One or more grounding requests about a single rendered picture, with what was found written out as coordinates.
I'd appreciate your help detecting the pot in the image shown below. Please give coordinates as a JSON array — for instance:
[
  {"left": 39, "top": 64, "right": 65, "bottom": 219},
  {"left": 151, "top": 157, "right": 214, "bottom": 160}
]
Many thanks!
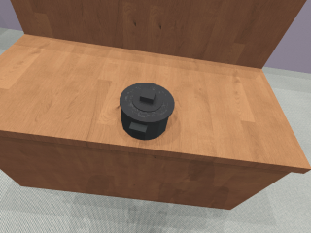
[{"left": 121, "top": 110, "right": 168, "bottom": 141}]

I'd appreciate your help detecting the table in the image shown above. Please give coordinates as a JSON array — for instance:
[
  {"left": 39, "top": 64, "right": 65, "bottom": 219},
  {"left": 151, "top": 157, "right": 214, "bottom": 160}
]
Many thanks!
[{"left": 0, "top": 0, "right": 311, "bottom": 210}]

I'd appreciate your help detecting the knob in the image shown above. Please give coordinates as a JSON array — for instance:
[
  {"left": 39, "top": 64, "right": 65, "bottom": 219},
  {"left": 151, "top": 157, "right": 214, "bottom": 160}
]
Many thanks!
[{"left": 139, "top": 87, "right": 156, "bottom": 104}]

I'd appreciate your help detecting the lid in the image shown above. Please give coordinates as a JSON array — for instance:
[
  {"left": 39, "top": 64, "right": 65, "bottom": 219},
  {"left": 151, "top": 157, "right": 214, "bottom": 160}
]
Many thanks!
[{"left": 120, "top": 83, "right": 175, "bottom": 124}]

